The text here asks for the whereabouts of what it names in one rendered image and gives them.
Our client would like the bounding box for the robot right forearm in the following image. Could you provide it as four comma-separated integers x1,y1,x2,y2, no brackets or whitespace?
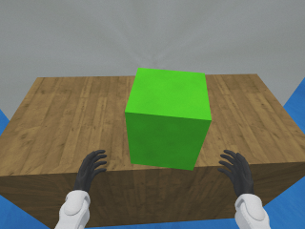
234,194,271,229

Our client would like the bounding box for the robot right hand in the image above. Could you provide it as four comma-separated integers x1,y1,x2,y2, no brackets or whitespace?
217,150,254,198

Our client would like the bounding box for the carton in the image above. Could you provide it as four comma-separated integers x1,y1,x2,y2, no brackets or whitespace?
125,68,212,171

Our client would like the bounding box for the robot left hand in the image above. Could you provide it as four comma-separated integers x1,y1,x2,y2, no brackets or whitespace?
72,150,107,193

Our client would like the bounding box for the pedestal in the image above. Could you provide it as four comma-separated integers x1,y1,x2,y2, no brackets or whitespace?
0,73,305,229

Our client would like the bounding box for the robot left forearm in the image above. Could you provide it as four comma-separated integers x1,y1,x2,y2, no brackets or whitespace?
54,190,91,229

